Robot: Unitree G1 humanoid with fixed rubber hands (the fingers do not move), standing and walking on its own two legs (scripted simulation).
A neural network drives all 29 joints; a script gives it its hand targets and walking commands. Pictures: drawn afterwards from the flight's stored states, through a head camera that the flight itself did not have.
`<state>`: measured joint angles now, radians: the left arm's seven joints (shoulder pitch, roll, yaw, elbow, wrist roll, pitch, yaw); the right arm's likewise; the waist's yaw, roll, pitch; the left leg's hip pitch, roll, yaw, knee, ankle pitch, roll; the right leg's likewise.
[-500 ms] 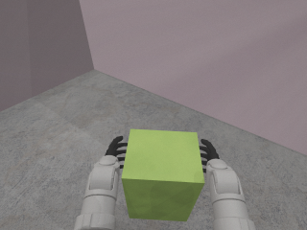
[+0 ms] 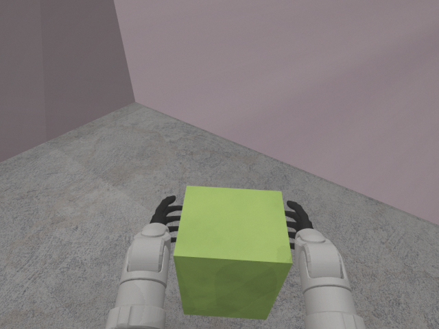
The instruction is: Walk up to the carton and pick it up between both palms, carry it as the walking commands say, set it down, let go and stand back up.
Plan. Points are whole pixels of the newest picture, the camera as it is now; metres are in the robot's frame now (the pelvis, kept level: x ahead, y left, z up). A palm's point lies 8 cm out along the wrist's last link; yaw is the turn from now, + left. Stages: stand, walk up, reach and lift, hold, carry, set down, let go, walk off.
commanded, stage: hold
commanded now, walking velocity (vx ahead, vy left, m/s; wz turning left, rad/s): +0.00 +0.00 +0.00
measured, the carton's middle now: (229, 257) +0.30 +0.00 -0.02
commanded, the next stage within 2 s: carry in 0.08 s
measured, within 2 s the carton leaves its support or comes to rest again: neither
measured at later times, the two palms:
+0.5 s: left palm (69, 258) +0.24 +0.28 +0.06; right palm (224, 234) +0.29 +0.01 +0.07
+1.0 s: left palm (95, 252) +0.25 +0.24 +0.07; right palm (252, 275) +0.21 -0.03 +0.07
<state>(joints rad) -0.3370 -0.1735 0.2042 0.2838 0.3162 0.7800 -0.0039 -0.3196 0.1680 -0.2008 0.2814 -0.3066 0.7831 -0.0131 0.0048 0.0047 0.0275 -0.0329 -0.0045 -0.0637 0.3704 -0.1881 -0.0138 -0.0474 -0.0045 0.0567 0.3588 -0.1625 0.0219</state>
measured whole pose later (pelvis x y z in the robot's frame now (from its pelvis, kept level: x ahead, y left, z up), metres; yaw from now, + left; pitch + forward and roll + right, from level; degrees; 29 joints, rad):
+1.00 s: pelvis -0.04 +0.14 -0.02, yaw -7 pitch +5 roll +0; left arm -0.22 -0.14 0.05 -0.28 0.13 1.23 0.13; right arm -0.21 0.14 -0.08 -0.26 -0.09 1.22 -0.14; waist -0.02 -0.05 -0.12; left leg -0.42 0.05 0.18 0.61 -0.26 0.00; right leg -0.45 -0.02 0.00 0.68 -0.32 0.01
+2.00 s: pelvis -0.16 +0.17 -0.02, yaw -43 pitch +4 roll -2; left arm -0.21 -0.14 0.06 -0.31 0.10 1.22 0.14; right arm -0.21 0.14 -0.06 -0.29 -0.12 1.21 -0.12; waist 0.00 0.03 -0.10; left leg -0.43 0.25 0.29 0.71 -0.32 -0.03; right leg -0.35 -0.01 -0.12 0.59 -0.32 0.00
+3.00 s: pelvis -0.26 +0.23 -0.01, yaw -77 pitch +5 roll +1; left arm -0.22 -0.14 0.06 -0.31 0.11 1.19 0.13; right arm -0.20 0.14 -0.07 -0.32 -0.09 1.19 -0.15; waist -0.02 -0.01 -0.06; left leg -0.55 0.07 0.08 0.96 -0.45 -0.09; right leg -0.42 0.04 0.01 0.58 -0.24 -0.05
